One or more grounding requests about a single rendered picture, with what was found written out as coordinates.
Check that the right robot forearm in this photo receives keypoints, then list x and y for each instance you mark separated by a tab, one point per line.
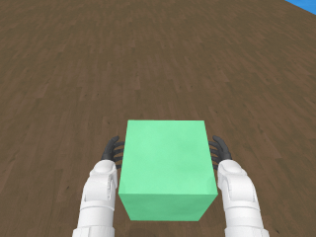
240	202

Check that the left robot forearm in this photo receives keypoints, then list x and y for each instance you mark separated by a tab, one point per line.
98	200

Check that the left robot hand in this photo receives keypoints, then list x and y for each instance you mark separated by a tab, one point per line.
110	151

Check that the carton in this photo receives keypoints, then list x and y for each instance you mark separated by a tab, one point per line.
166	172

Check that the right robot hand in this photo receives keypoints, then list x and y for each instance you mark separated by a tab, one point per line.
222	151

